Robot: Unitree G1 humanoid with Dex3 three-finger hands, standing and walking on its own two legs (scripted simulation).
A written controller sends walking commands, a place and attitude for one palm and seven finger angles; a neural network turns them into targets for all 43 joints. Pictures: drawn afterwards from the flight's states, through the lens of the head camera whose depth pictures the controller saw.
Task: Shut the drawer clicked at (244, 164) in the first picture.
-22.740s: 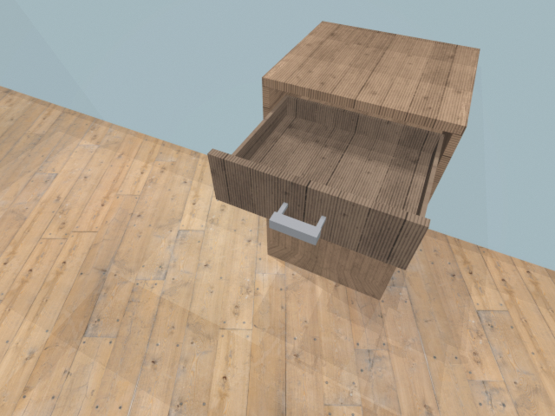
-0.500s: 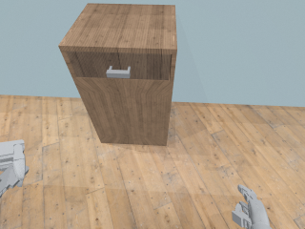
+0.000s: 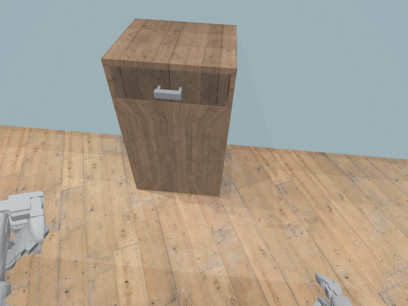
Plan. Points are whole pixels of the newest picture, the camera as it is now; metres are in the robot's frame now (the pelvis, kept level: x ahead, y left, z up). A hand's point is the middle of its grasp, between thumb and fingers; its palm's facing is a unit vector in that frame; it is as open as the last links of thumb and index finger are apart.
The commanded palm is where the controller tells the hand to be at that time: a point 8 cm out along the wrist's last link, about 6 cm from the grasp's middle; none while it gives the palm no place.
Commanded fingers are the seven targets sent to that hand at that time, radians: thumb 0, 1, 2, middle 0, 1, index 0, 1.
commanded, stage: stop stepping back and stand still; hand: left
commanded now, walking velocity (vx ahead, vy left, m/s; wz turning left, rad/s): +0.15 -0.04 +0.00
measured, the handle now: (168, 91) +0.87 +0.16 -0.05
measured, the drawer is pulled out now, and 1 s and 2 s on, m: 0.00 0.00 0.00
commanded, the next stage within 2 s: let the arm hang, fingers relaxed in 0.30 s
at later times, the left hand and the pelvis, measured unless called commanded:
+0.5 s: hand (58, 250) +0.21 +0.27 +0.03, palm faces +0.21 -0.89 -0.42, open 3.2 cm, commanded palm none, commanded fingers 0.00 0.90 0.90 -1.16 -1.34 -1.16 -1.34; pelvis +0.00 +0.03 +0.00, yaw +4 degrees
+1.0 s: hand out of the picture -0.04 +0.23 -0.16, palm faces +0.05 -0.96 -0.26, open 5.5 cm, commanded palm none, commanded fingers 0.00 0.90 0.90 -0.20 -0.30 -0.20 -0.30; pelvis +0.00 +0.03 +0.01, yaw +3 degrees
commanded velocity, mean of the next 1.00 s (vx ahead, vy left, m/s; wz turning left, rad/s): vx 0.02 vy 0.00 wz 0.00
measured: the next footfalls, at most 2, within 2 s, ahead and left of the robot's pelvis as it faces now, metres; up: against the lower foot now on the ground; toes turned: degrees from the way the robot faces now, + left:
left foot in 0.38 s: +0.07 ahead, +0.13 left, +0.00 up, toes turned +3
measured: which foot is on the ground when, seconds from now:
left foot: down 0.00-0.14, up 0.16-0.36, down 0.38-1.00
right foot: down 0.00-1.00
